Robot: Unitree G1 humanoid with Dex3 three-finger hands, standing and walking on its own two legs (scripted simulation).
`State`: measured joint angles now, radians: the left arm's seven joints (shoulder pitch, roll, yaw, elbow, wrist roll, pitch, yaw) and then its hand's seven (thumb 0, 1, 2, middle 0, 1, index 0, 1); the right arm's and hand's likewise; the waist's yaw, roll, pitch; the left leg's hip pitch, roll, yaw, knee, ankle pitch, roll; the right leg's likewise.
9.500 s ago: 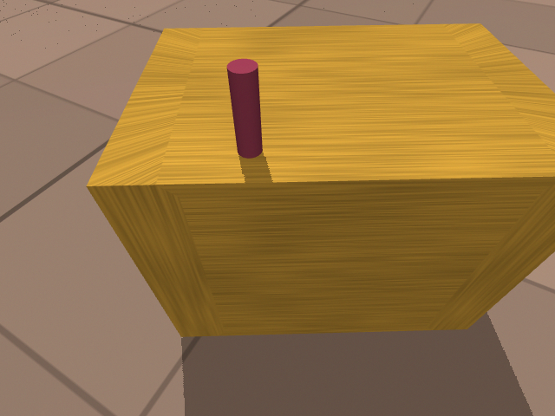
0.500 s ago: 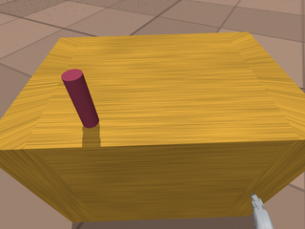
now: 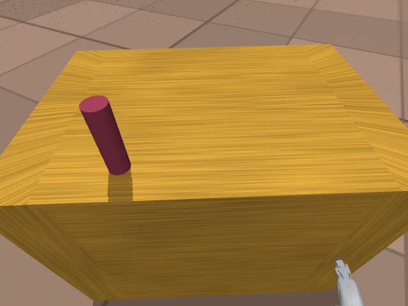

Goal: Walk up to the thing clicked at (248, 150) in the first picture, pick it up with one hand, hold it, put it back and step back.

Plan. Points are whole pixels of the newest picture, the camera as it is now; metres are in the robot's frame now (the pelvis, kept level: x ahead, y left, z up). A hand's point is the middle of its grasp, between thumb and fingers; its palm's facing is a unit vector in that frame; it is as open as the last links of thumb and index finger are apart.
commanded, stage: go down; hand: left
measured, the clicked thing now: (108, 139) +0.42 +0.21 +0.12
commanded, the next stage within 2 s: approach in 1.26 s
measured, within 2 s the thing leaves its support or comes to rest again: neither
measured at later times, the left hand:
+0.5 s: hand out of the picture +0.28 +0.39 +0.20, palm faces +0.24 -0.97 -0.05, open 17.8 cm
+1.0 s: hand out of the picture +0.26 +0.38 +0.20, palm faces +0.26 -0.97 -0.05, open 17.8 cm
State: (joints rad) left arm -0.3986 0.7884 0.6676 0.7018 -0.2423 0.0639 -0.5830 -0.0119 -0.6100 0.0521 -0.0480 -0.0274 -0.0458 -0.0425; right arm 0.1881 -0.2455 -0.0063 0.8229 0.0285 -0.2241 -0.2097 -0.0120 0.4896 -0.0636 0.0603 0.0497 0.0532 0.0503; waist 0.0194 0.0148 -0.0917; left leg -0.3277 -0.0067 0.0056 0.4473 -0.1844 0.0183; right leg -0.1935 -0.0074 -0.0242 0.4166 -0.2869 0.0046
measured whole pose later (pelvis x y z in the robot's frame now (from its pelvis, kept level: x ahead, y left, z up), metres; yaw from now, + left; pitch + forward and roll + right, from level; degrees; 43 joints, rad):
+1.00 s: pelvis +0.00 -0.01 +0.00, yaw +1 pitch +2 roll +0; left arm -0.27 0.74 0.71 0.53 -0.29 0.21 -0.61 -0.01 -0.61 0.02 -0.05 -0.04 -0.05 -0.05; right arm 0.24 -0.26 0.00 0.77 0.03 -0.21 -0.25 -0.01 0.47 -0.07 0.06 0.05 0.05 0.05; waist 0.04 0.02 -0.09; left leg -0.31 -0.01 -0.01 0.46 -0.19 0.01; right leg -0.17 -0.01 -0.04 0.43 -0.30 0.00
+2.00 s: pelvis +0.00 +0.00 -0.01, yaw -2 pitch +6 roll -1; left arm -0.35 0.42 0.45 0.64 -0.23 -0.13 -0.26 -0.01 -0.61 0.02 -0.05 -0.05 -0.06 -0.06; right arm 0.21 -0.24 -0.07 0.75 0.00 -0.22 -0.14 -0.01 0.51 -0.05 0.06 0.05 0.05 0.05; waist -0.03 -0.02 -0.06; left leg -0.45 0.02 0.02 0.59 -0.25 0.01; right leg -0.33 0.01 -0.01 0.56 -0.34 0.00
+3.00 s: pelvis -0.01 -0.01 -0.02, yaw -2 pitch +6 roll +0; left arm -0.45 0.34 0.33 0.61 -0.18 -0.12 -0.01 -0.01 -0.60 0.04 -0.24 -0.11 -0.25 -0.11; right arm 0.25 -0.23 -0.05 0.52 0.03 -0.07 -0.07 -0.01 0.49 -0.05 0.06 0.05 0.05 0.05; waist -0.04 0.00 -0.06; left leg -0.47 0.02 0.02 0.63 -0.26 0.00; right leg -0.36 0.02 -0.01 0.63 -0.37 -0.01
